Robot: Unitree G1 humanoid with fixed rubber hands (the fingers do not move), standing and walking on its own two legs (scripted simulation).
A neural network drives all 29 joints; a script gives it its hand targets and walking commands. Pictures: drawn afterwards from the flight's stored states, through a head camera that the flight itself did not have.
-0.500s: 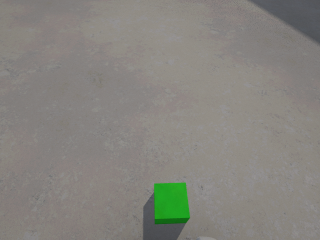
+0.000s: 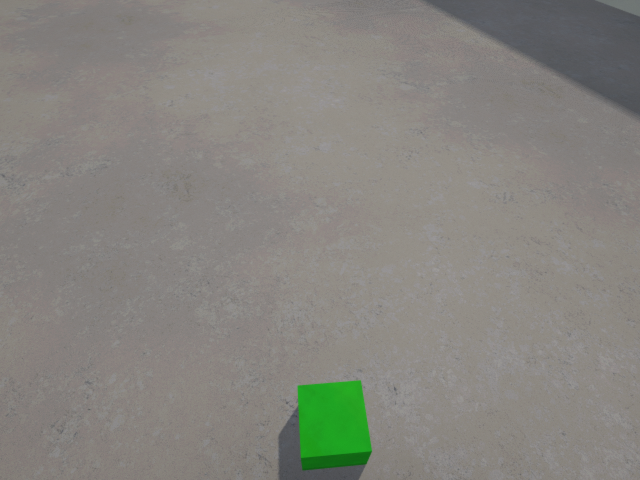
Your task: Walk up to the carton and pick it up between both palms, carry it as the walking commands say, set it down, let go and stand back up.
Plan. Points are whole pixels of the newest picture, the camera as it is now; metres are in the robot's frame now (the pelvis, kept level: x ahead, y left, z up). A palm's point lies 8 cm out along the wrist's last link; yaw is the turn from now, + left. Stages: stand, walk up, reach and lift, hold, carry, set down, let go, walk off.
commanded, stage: walk up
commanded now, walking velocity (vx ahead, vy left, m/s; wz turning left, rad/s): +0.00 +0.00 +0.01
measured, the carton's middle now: (331, 425) +0.38 -0.02 -0.70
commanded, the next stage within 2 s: stand in 0.20 s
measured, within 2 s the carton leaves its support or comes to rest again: neither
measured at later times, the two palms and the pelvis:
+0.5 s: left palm out of the picture +0.00 +0.21 -0.15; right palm out of the picture +0.01 -0.23 -0.15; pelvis -0.02 -0.01 -0.01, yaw +0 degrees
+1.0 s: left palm out of the picture +0.14 +0.18 -0.19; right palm out of the picture +0.16 -0.24 -0.18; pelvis -0.03 -0.02 -0.07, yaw +2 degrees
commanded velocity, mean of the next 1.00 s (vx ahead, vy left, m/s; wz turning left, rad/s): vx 0.00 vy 0.00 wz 0.00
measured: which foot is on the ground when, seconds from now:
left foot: down 0.00-1.00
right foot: down 0.00-1.00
